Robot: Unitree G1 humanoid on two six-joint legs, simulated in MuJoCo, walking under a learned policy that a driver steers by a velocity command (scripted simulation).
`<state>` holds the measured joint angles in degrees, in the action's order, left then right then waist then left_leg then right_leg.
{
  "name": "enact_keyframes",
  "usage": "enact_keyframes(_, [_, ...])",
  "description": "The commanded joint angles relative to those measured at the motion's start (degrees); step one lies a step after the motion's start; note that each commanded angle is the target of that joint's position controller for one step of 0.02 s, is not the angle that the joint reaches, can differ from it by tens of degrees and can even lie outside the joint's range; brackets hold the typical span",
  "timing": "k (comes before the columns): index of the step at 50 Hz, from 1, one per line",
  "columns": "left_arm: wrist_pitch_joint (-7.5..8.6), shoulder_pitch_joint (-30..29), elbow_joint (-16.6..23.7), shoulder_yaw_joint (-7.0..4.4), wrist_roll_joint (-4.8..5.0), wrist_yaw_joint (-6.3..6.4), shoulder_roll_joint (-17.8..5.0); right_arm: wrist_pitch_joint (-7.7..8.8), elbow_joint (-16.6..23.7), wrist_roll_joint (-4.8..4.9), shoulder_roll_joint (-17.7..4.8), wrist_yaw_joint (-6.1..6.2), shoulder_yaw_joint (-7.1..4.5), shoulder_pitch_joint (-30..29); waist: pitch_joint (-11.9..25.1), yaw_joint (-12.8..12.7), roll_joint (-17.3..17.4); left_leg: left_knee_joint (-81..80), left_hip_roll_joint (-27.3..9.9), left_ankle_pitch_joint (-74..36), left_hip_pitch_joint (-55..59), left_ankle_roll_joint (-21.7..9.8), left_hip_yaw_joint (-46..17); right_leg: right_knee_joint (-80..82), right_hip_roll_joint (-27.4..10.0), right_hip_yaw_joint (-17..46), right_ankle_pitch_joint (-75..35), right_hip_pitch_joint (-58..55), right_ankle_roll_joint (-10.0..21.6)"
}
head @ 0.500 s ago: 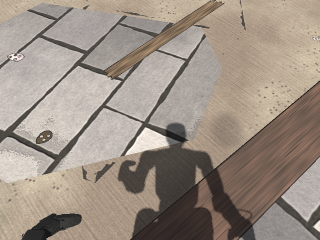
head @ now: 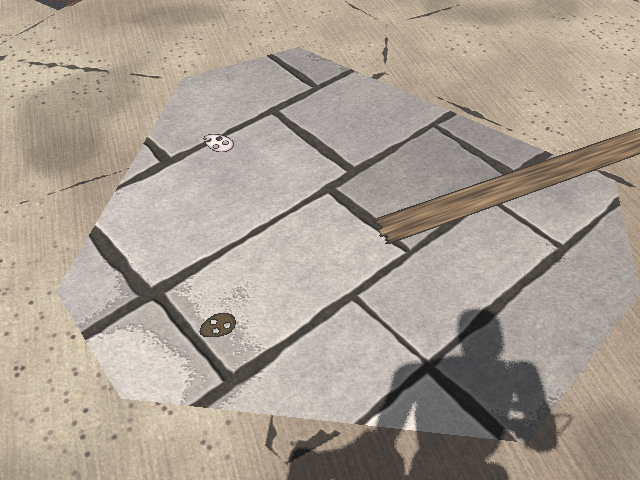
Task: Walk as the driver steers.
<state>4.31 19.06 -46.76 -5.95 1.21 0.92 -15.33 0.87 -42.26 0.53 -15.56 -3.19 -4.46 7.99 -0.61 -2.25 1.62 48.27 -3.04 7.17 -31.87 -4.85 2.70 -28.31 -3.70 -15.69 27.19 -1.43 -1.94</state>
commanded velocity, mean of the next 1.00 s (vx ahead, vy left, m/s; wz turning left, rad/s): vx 0.50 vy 0.00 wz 0.45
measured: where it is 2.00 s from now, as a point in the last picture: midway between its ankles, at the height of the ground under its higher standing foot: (223, 287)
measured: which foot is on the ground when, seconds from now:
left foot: down 0.00-0.52, up 0.54-1.00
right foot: down 0.00-0.00, up 0.02-0.50, down 0.52-1.00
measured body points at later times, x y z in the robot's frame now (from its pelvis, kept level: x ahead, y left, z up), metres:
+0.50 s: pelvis +0.30 +0.01 -0.06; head +0.31 +0.02 +0.39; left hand +0.51 +0.29 -0.09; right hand +0.38 -0.28 -0.17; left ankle +0.08 +0.09 -0.72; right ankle +0.47 -0.06 -0.79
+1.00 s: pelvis +0.56 +0.09 -0.12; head +0.59 +0.10 +0.33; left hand +0.37 +0.28 -0.25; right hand +0.89 +0.05 -0.17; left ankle +0.64 +0.26 -0.83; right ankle +0.46 -0.07 -0.84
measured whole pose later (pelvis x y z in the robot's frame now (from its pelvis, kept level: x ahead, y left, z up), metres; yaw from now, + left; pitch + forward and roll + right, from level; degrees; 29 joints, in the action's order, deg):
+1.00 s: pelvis +0.56 +0.09 -0.12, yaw +28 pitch +4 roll -1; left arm 3.1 26.6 -55.6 -2.5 1.0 0.6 -13.6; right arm 3.7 -34.7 1.0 -11.9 -2.1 -2.3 -1.6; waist 0.0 -6.5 1.1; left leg 31.4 -0.2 3.1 -33.3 -3.0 0.5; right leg -17.8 2.1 -2.2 23.9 -2.6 2.1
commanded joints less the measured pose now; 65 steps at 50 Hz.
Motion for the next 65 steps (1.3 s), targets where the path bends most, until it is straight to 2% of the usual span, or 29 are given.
enact_keyframes(1, [2.15, -13.1, 7.3, -2.39, 1.95, -0.76, -10.8, -0.59, -3.0, 0.41, -13.6, 1.15, -6.11, 26.4, 5.7, 18.6, -1.2, -7.9, 5.7, -3.4, 35.3, -5.4, 3.3, -34.4, -7.8, 3.0, -50.8, 21.6, 5.5])
enact_keyframes(2, [3.58, -5.6, 7.9, -0.35, 0.37, -2.20, -2.0, -0.75, -3.0, 1.65, -17.6, 1.87, -6.21, 21.6, 2.4, 9.6, 17.7, -14.7, -4.0, -7.0, 40.5, -12.7, -17.5, -59.7, 3.0, 5.5, 8.6, 40.9, 2.5])
enact_keyframes(3, [5.48, -1.5, 9.6, 0.66, 0.58, -2.87, -2.3, 1.22, 1.9, 0.84, -15.4, 0.98, -3.67, 17.3, 10.8, 4.7, 19.1, -24.1, -11.4, -3.5, 41.7, -20.3, -43.2, -63.9, 4.8, 18.4, 13.8, 48.8, 4.2])
enact_keyframes(4, [5.50, -10.1, 11.6, -0.54, 2.59, -2.52, -7.7, 2.48, 2.2, 0.94, -11.1, -0.30, -3.05, 17.8, 6.3, 7.9, 9.4, -32.6, -12.9, 1.4, 38.4, -18.6, -45.7, -59.5, 4.6, 20.2, 5.4, 53.2, 5.3])
enact_keyframes(6, [3.63, -11.7, 12.4, -0.23, 0.33, -0.90, -7.0, 3.40, 3.8, 1.31, -10.1, -0.66, -2.52, 9.9, 1.7, 2.5, -1.8, -28.9, -12.8, -3.2, 27.3, -15.7, -39.6, -51.1, 0.6, 21.3, -1.9, 49.8, 5.1])
enact_keyframes(9, [1.15, -11.1, 12.4, -0.32, -0.91, -0.49, -6.6, 3.75, 4.8, 1.27, -8.9, 1.25, -1.88, 6.5, 1.1, -0.3, -3.2, -28.8, -8.2, -4.0, 15.9, -13.3, -29.4, -36.5, -2.0, 21.8, -5.3, 41.1, 3.6])
enact_keyframes(11, [1.48, -18.3, 14.9, 1.67, -2.46, -1.29, -2.3, 3.09, 3.5, 1.28, -10.2, 3.27, -2.40, 8.7, 0.8, 1.9, -1.9, -28.3, -3.8, -10.1, 11.2, -11.1, -21.7, -23.2, 0.4, 18.1, -14.3, 35.1, 2.9])
enact_keyframes(13, [2.62, -15.5, 11.9, 1.53, -3.72, -3.19, -3.3, 2.36, 4.1, -0.14, -10.0, 4.51, -2.39, 9.4, 6.4, 2.6, -1.0, -23.0, -2.1, -14.1, 14.0, -9.3, -18.5, -22.8, 2.6, 16.9, -32.1, 31.2, 3.5])
enact_keyframes(15, [4.03, -24.5, 14.2, 1.13, -2.21, -4.40, -5.3, 2.88, 1.3, 0.97, -7.2, 5.63, -1.62, 18.3, 2.9, 7.6, 1.1, -20.2, -3.1, -0.5, 26.8, -9.5, -24.6, -13.4, 1.9, 21.6, -37.3, 46.6, 4.8])
enact_keyframes(18, [4.93, -30.6, 16.1, 2.52, -2.46, -5.93, -1.9, 1.93, -0.1, 1.21, -6.9, 5.83, -1.65, 18.5, -0.6, 9.9, 1.2, -18.8, 1.4, 13.7, 13.9, -6.9, -22.4, 2.5, 6.3, 18.5, -50.2, 31.2, 4.5])
enact_keyframes(24, [4.38, -21.2, 13.5, 1.34, -0.24, -4.19, -3.8, 0.77, -0.4, 2.07, -4.6, 7.21, -1.58, 17.8, -1.7, 6.2, 4.1, 0.7, 3.1, 16.1, 21.3, -3.4, -25.7, 15.1, 0.0, 24.0, -52.3, 22.1, 2.2])
enact_keyframes(26, [3.83, -2.4, 7.7, -0.39, -0.44, -4.03, -5.0, 0.13, 0.2, 0.98, -3.1, 5.68, -0.92, 16.5, 5.7, -2.4, 0.4, 21.5, 6.6, 19.6, 8.8, -0.7, -20.6, 7.1, -3.1, 23.6, -47.4, -3.3, 2.5])
enact_keyframes(27, [3.84, 7.2, 5.1, -0.48, -2.10, -4.46, -6.4, 0.79, -0.1, 1.09, 2.1, 4.23, 0.61, 21.6, 13.9, -4.0, -8.5, 40.7, 9.9, 40.5, -10.5, 1.3, -19.5, -10.9, -8.2, 26.6, -55.0, -25.9, 3.7])
enact_keyframes(28, [2.83, 10.4, 4.0, -1.21, -1.98, -4.29, -9.7, 1.55, -0.3, 2.72, 2.1, 3.87, 1.24, 30.5, 18.9, -1.1, -19.9, 55.5, 8.6, 40.9, -20.6, 3.6, -19.0, -11.8, -14.8, 39.2, -56.0, -31.6, 6.8])
enact_keyframes(29, [2.20, 10.0, 1.7, -3.06, 0.01, -4.67, -15.5, 2.82, 1.3, 4.45, -1.3, 4.12, 1.19, 32.5, 20.7, 1.1, -24.8, 60.7, 6.4, 33.3, -27.9, 4.7, -17.1, -2.1, -23.5, 56.4, -30.1, -29.2, 17.5])
enact_keyframes(30, [1.54, 5.7, 1.7, -2.40, -1.10, -4.01, -12.2, 2.66, 2.1, 5.07, -3.9, 5.40, 0.66, 24.2, 14.2, 0.8, -12.8, 59.6, 3.4, 22.6, -30.8, 4.6, -13.1, 10.0, -23.9, 61.8, -1.9, -18.9, 18.6])
enact_keyframes(32, [3.01, -7.4, 4.4, 1.33, -2.63, -2.97, -3.3, 1.69, 3.7, 2.40, -9.1, 6.98, -1.13, 10.8, -0.2, 2.8, -1.6, 46.7, -0.6, 8.2, -23.2, 3.2, -15.7, 14.0, -19.5, 52.0, -8.1, 6.7, 17.1])
enact_keyframes(34, [3.71, -8.8, 1.9, 1.72, -1.73, -2.44, -2.4, 1.37, 3.0, 0.51, -5.7, 6.46, -1.23, 11.1, -4.3, 5.7, -5.6, 28.8, -2.0, 4.9, -13.2, 3.7, -16.9, 14.1, -9.2, 34.4, -17.5, 19.3, 11.8])
enact_keyframes(36, [3.50, -5.0, -0.4, 1.52, -2.40, -1.70, -3.6, 2.12, 4.2, -0.70, -2.0, 5.73, -0.52, 8.8, -2.7, 4.5, -9.2, 18.6, -1.9, 0.7, -10.6, 5.4, -12.5, 15.5, -7.2, 28.8, -30.6, 18.8, 12.8])
enact_keyframes(42, [1.31, 3.9, -4.3, 1.49, 0.10, -0.12, -5.9, 3.05, 8.3, -0.24, 2.0, 2.88, 1.41, -4.0, -0.4, -0.6, -4.5, -7.3, -0.3, -13.2, -7.0, 4.4, -4.8, 15.9, -6.6, 21.6, -44.4, 8.6, 10.0])
enact_keyframes(48, [-0.95, 9.4, -7.1, 1.61, -0.26, -0.11, -7.4, 3.71, 12.5, 0.62, 1.3, 0.76, 1.62, -14.4, -2.7, -2.8, -5.0, -16.8, 2.6, -3.1, -8.5, 2.1, -1.9, 11.5, -10.1, 22.4, -46.1, -3.8, 11.2])
enact_keyframes(51, [-1.27, 6.2, -6.5, 1.55, -0.05, 0.01, -9.2, 4.10, 9.0, 0.13, -4.6, 1.06, -0.95, 0.2, 6.9, 6.8, -7.4, -21.3, 5.8, -4.9, 19.6, -2.8, -0.1, -4.9, -7.5, 18.7, -68.0, 2.0, 8.9])
enact_keyframes(52, [-0.63, 3.8, -4.6, 2.09, -1.03, 0.00, -8.4, 3.85, 6.2, -0.75, -9.3, 2.00, -2.42, 12.8, 15.4, 11.9, -4.1, -17.8, -3.7, -12.2, 40.9, -7.2, -10.6, -21.0, -4.9, 17.0, -53.8, 16.2, 6.9])
enact_keyframes(53, [0.74, 11.2, -4.0, 4.62, -1.81, -0.95, -1.0, 3.62, 4.7, -0.51, -13.5, 2.10, -3.09, 16.3, 25.0, 8.4, 10.5, -20.8, -19.7, -6.7, 61.0, -17.2, -37.4, -42.6, 4.6, 16.3, -3.7, 38.2, 3.6])
enact_keyframes(54, [2.00, 8.1, -5.0, 3.06, -0.46, -1.73, -6.6, 2.91, 3.7, -0.08, -8.2, 2.42, -2.04, 19.3, 25.4, 11.1, 7.3, -25.8, -19.3, 0.9, 60.7, -17.0, -43.5, -47.9, 3.8, 22.9, 5.8, 44.9, 3.8])
enact_keyframes(55, [2.39, 1.5, -1.9, 2.05, 1.07, -1.71, -8.9, 2.81, 3.9, -0.07, -7.4, 2.74, -1.35, 13.1, 13.6, 9.4, 6.0, -28.3, -16.7, 0.4, 51.2, -14.1, -34.2, -47.5, 1.1, 21.1, 0.9, 49.1, 3.6])
enact_keyframes(57, [1.78, -2.7, -1.2, 1.86, -0.11, -1.03, -7.1, 3.32, 4.6, -0.60, -4.6, 2.25, -0.50, 4.8, 3.5, 4.7, -0.1, -33.1, -11.6, -6.1, 32.2, -10.8, -23.8, -39.8, -2.4, 19.4, -6.7, 43.7, 2.8])
enact_keyframes(60, [-0.38, 0.5, -2.0, 2.14, -0.84, -0.58, -3.5, 4.62, 3.6, -0.61, -3.3, 1.49, -0.27, 2.7, 2.3, 0.4, 2.1, -38.3, -9.2, -8.3, 20.5, -10.6, -17.5, -34.4, -4.0, 19.4, -10.2, 35.2, 1.7])
enact_keyframes(65, [-0.49, -10.0, 1.4, 2.44, -1.38, -0.72, -3.1, 4.78, 0.1, -0.24, -6.3, 2.84, -1.02, 6.6, -0.7, 2.3, 1.5, -40.8, -7.2, -7.9, 18.9, -8.9, -11.1, -18.3, -3.9, 18.8, -26.1, 38.2, 0.7])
